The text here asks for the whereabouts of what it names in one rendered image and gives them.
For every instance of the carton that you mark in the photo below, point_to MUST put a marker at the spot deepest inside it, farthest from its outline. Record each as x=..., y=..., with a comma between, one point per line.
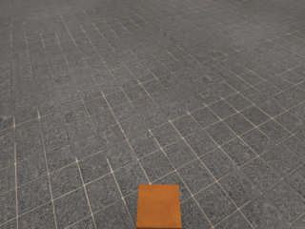
x=158, y=207

